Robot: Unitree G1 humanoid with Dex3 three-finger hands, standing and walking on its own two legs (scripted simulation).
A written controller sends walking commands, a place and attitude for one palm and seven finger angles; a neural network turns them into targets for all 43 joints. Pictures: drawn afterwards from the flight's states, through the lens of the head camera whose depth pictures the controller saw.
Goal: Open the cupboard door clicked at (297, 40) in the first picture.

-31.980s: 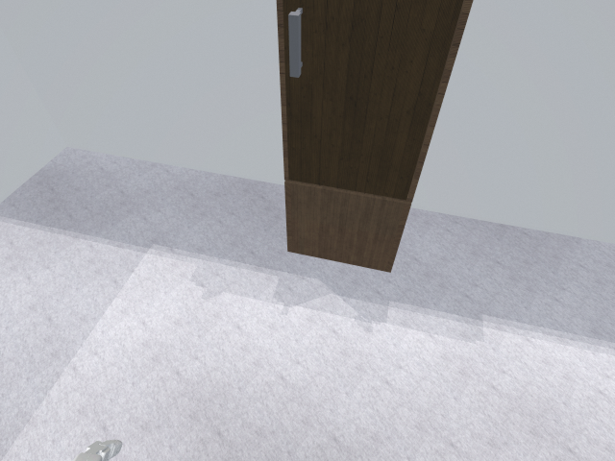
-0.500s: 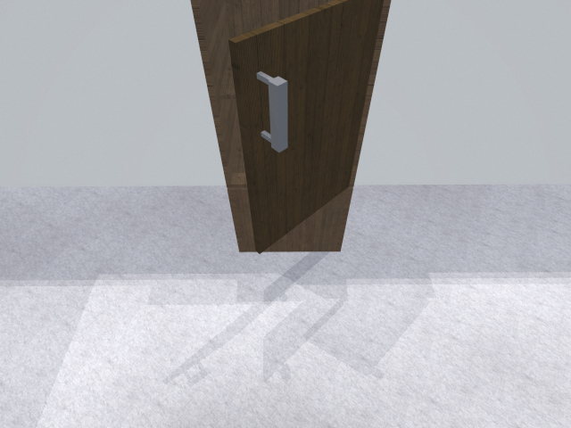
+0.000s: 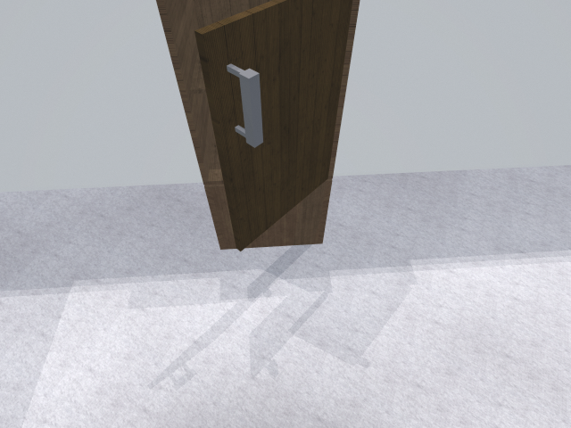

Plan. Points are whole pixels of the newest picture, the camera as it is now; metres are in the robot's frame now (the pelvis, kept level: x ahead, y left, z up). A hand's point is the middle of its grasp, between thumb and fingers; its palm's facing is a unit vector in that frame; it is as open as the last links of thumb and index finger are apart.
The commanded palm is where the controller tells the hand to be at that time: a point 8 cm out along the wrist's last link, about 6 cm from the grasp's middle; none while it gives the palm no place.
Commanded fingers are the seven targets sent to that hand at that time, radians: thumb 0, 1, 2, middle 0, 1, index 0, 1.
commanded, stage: walk to a spot facing it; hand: left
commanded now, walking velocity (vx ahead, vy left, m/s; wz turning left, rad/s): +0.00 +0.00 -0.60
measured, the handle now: (244, 106) +0.61 +0.11 +0.11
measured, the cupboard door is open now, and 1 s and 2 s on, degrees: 43 43 43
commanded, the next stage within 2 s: none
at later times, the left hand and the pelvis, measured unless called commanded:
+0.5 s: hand out of the picture +0.09 +0.17 -0.16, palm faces -0.21 -0.94 -0.27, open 7.4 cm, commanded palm none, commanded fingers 0.00 0.90 0.90 -0.20 -0.30 -0.20 -0.30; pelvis +0.00 -0.02 +0.00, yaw -16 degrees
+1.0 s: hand (228, 385) +0.21 +0.11 -0.17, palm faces -0.52 -0.80 -0.29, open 7.4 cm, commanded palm none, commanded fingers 0.00 0.90 0.90 -0.20 -0.30 -0.20 -0.30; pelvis +0.00 -0.01 -0.02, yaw -33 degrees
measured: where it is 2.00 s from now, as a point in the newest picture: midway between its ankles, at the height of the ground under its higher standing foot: outside the picture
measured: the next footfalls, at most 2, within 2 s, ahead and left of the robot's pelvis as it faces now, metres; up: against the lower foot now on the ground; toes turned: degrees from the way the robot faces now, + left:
left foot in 0.64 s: +0.09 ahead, +0.12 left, +0.00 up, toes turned -22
right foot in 0.92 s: -0.01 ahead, -0.15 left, +0.00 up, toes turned -32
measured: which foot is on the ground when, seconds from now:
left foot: down 0.00-0.24, up 0.26-0.62, down 0.64-0.90, up 0.92-1.00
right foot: down 0.00-0.62, up 0.64-0.90, down 0.92-1.00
